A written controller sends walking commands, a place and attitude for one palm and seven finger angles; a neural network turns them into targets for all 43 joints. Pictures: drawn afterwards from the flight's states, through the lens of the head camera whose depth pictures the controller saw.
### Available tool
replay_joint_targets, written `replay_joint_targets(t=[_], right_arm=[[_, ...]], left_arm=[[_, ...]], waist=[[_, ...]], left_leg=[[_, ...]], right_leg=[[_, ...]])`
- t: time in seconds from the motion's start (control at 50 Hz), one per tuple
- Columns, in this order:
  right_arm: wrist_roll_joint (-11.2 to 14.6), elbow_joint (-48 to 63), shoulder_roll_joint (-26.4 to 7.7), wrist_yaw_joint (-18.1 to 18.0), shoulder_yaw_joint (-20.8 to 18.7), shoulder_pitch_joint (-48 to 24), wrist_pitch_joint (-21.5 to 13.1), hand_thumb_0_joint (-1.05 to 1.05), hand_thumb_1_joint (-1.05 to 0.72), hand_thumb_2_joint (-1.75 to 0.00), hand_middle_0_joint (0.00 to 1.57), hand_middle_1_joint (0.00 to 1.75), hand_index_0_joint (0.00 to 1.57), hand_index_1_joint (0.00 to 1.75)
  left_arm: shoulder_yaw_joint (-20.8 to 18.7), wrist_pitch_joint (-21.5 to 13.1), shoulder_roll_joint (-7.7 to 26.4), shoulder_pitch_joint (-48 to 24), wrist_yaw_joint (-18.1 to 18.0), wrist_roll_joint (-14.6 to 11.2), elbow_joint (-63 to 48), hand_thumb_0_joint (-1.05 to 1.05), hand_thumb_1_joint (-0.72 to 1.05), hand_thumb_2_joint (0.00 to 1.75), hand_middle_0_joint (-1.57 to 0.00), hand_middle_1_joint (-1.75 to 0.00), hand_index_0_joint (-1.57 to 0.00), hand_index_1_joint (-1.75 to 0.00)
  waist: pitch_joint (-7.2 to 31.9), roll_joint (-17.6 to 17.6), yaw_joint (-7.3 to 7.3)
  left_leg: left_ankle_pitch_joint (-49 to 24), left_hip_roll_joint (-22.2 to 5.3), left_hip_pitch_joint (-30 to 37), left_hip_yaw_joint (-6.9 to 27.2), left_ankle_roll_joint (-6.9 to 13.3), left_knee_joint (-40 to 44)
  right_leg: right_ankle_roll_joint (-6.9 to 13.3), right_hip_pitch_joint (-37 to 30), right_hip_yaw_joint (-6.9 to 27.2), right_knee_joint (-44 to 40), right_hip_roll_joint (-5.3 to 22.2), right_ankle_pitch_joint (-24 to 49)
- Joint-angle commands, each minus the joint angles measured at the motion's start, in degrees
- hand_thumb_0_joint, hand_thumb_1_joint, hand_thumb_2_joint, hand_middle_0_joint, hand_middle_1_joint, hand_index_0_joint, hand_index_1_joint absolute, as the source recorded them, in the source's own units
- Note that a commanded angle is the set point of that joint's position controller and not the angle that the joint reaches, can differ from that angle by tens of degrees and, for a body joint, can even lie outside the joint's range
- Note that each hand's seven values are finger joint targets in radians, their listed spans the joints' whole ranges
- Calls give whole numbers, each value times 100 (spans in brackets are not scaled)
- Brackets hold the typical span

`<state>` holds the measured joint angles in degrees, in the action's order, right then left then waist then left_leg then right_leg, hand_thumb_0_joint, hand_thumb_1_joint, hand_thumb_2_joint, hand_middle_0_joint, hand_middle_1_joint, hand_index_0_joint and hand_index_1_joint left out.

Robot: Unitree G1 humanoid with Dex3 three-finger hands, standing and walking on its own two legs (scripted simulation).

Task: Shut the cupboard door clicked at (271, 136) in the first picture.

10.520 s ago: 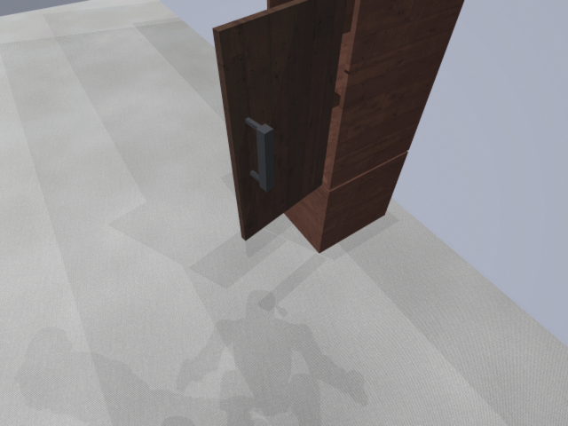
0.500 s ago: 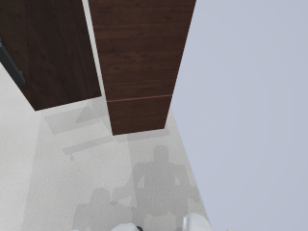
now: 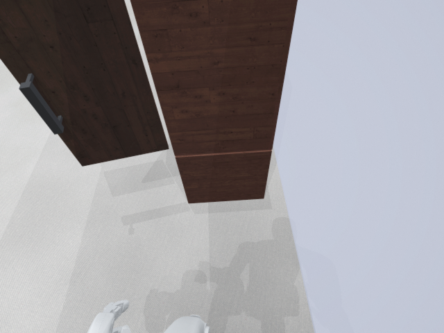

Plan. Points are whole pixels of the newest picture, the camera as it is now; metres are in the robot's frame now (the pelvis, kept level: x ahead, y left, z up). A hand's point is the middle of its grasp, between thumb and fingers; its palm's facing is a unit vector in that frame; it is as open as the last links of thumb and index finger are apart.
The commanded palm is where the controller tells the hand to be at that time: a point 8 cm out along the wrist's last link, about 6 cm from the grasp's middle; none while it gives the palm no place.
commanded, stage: turn to face it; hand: left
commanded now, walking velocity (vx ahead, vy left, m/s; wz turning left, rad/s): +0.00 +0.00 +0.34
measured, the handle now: (45, 104) +0.70 +0.52 -0.02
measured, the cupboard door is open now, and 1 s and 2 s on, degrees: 100 100 100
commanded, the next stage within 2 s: take the last steps up to it in 0.14 s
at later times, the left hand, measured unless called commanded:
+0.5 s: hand out of the picture -0.06 +0.22 -0.19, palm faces +0.28 -0.94 -0.20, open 7.4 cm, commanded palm none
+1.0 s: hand (120, 303) +0.20 +0.23 -0.16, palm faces +0.25 -0.95 -0.19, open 7.4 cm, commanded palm none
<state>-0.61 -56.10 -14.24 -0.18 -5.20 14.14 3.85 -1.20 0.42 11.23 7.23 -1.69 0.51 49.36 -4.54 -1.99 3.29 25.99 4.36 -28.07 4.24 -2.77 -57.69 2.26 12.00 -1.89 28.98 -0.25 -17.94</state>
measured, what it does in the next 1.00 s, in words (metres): walks ahead, turning left: left foot, then right foot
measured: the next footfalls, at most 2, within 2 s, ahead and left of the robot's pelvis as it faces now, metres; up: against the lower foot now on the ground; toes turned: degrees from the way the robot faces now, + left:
left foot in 0.40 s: +0.01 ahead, +0.12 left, +0.00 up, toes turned +13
right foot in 0.86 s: +0.22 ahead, -0.05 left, +0.00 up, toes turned +6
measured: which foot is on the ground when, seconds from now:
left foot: up 0.00-0.38, down 0.40-0.86, up 0.88-1.00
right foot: down 0.00-0.40, up 0.42-0.84, down 0.86-1.00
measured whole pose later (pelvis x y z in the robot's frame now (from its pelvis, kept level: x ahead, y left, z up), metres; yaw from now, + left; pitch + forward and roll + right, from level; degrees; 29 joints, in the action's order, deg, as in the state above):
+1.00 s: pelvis +0.15 +0.04 +0.00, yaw +15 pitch -1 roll +0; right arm -1.0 -64.6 -10.2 -0.1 -2.7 22.5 0.5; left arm -2.1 -3.2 9.1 9.2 0.0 0.7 54.2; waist -4.8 -0.9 2.3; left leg 21.8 -2.0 -22.4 -1.8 0.4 -60.4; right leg 1.8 12.7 -8.9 27.8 1.9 -14.4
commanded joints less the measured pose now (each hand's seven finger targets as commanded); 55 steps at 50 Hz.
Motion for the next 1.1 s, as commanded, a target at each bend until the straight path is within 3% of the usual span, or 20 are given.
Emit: replay_joint_targets(t=[0.0, 0.08, 0.26, 0.3, 0.34, 0.36, 0.38, 0.4, 0.46, 0.5, 0.7, 0.74, 0.78, 0.8, 0.82, 0.84, 0.86, 0.9, 0.98, 1.08], right_arm=[[-34, 427, -393, 86, -34, -177, -54, 0, -90, -90, 20, 30, 20, 30], [-23, 480, -285, 93, 46, -689, -43, 0, -90, -90, 20, 30, 20, 30], [20, 538, -153, 93, 210, -1240, -173, 0, -90, -90, 20, 30, 20, 30], [1, 488, -222, 83, 224, -1071, -244, 0, -90, -90, 20, 30, 20, 30], [-37, 322, -363, 60, 214, -494, -385, 0, -90, -90, 20, 30, 20, 30], [-76, 212, -826, 31, 107, -3, -451, 0, -90, -90, 20, 30, 20, 30], [-108, 134, -1321, -9, -7, 562, -448, 0, -90, -90, 20, 30, 20, 30], [-73, 98, -1280, -56, 25, 624, -386, 0, -90, -90, 20, 30, 20, 30], [-65, 300, -651, -126, 216, -20, -538, 0, -90, -90, 20, 30, 20, 30], [-37, 287, -555, -124, 257, 17, -612, 0, -90, -90, 20, 30, 20, 30], [-81, -253, -446, -109, 240, 921, -725, 0, -90, -90, 20, 30, 20, 30], [-92, -337, -441, -115, 244, 1013, -724, 0, -90, -90, 20, 30, 20, 30], [-83, -412, -367, -126, 270, 977, -713, 0, -90, -90, 20, 30, 20, 30], [-48, -430, -304, -127, 290, 975, -728, 0, -90, -90, 20, 30, 20, 30], [24, -372, -163, -93, 292, 1017, -770, 0, -90, -90, 20, 30, 20, 30], [53, -194, -71, -83, 282, 1051, -769, 0, -90, -90, 20, 30, 20, 30], [-6, -150, -338, -56, 199, 758, -699, 0, -90, -90, 20, 30, 20, 30], [-25, -233, -131, -8, 173, 483, -641, 0, -90, -90, 20, 30, 20, 30], [-81, -363, 318, 98, 220, 729, -474, 0, -90, -90, 20, 30, 20, 30], [-63, -142, 468, 168, 230, 273, -537, 0, -90, -90, 20, 30, 20, 30]], left_arm=[[-240, -166, 826, 408, -62, -17, -231, 0, 90, 90, -20, -30, -20, -30], [-278, -190, 941, 965, -64, 24, -11, 0, 90, 90, -20, -30, -20, -30], [-294, -194, 1050, 1426, -5, 118, 429, 0, 90, 90, -20, -30, -20, -30], [-328, -213, 1127, 1349, 38, 100, 490, 0, 90, 90, -20, -30, -20, -30], [-350, -221, 1112, 1125, 115, 50, 514, 0, 90, 90, -20, -30, -20, -30], [-306, -212, 863, 1052, 162, 19, 426, 0, 90, 90, -20, -30, -20, -30], [-197, -211, 571, 765, 200, 22, 178, 0, 90, 90, -20, -30, -20, -30], [-209, -172, 695, 408, 165, 71, 63, 0, 90, 90, -20, -30, -20, -30], [-236, -128, 691, 535, 242, 129, 315, 0, 90, 90, -20, -30, -20, -30], [-211, -89, 613, 769, 271, 110, 438, 0, 90, 90, -20, -30, -20, -30], [-129, -150, 363, -216, 314, 82, 62, 0, 90, 90, -20, -30, -20, -30], [-144, -166, 345, -253, 322, 85, 36, 0, 90, 90, -20, -30, -20, -30], [-204, -214, 419, 159, 317, 85, 153, 0, 90, 90, -20, -30, -20, -30], [-267, -270, 571, 755, 301, 92, 357, 0, 90, 90, -20, -30, -20, -30], [-383, -350, 1014, 1624, 249, 115, 601, 0, 90, 90, -20, -30, -20, -30], [-499, -355, 1508, 2298, 193, 88, 799, 0, 90, 90, -20, -30, -20, -30], [-484, -316, 1373, 2108, 127, 8, 733, 0, 90, 90, -20, -30, -20, -30], [-372, -333, 891, 1223, 102, 16, 524, 0, 90, 90, -20, -30, -20, -30], [-285, -472, 491, 868, 100, 44, 556, 0, 90, 90, -20, -30, -20, -30], [-339, -519, 630, 1176, 129, 78, 846, 0, 90, 90, -20, -30, -20, -30]], waist=[[427, 1362, -208], [510, 949, -449], [501, 1438, -609], [514, 1256, -498], [669, 894, -153], [932, -261, 81], [925, -1455, 298], [620, -765, 280], [187, -639, -190], [92, -489, -321], [-230, -253, -182], [-234, -345, -204], [-136, -143, -462], [187, 138, -708], [807, 881, -1028], [1258, 1861, -1145], [752, 1105, -1086], [46, 980, -722], [28, 764, -303], [208, 744, -447]], left_leg=[[-345, -453, -670, -219, -179, -1124], [-261, -501, -568, -396, -206, -361], [-97, -351, 540, -777, 8, 1547], [-374, -345, 1046, -852, 100, 2182], [-1018, -299, 2407, -901, 308, 3428], [-1065, -1224, 3386, 326, 748, 3772], [-1959, -2562, 3861, 2072, 1553, 4099], [-1980, -2752, 3464, 1974, 1968, 4126], [-1835, -1963, 2570, 1204, 1566, 4387], [-2039, -1720, 2290, 782, 1461, 4520], [-2030, -1704, 2127, 500, 1550, 4714], [-2167, -1669, 2075, 434, 1483, 4536], [-2227, -1471, 1687, 237, 1268, 3944], [-2392, -1137, 1317, 13, 1057, 3078], [-1817, -709, 313, -403, 755, 1709], [807, -117, -703, -789, 472, 95], [783, -534, -854, -334, 465, -658], [-147, -909, -836, -172, 415, -873], [-921, -1065, -86, -488, 165, 95], [-1253, -851, 169, -874, 54, 1685]], right_leg=[[333, -859, 459, -784, 1580, 4421], [458, -1280, 451, -727, 1711, 4430], [565, -1075, 557, -654, 1910, 4022], [530, -809, 556, -632, 1994, 3084], [201, -22, 129, 148, 1662, 2325], [-120, 1055, -345, 1381, 1074, 952], [-401, 2432, -680, 2893, 386, -1662], [-314, 2774, -89, 3548, 534, -1843], [-315, 2609, 198, 3818, 737, -663], [-326, 2342, 124, 3695, 678, -247], [-275, 1576, -234, 1392, 519, 166], [-233, 1230, -319, 1078, 405, 151], [-148, 192, -370, 335, 262, 423], [-47, -894, -210, -69, 286, 571], [317, -2439, 1038, -393, 1281, 423], [942, -3158, 2977, -1179, 2811, 527], [1136, -2353, 2919, -1552, 2950, 168], [911, -947, 2034, -1809, 2424, -379], [677, 15, 467, -2004, 1898, 880], [644, -405, 95, -1630, 1744, 1976]])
